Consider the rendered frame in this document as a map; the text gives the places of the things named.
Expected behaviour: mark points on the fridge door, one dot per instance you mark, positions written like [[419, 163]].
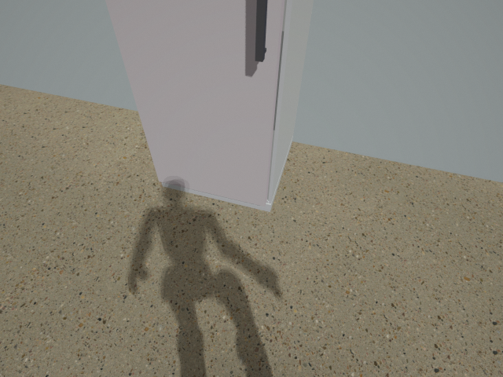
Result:
[[206, 106]]

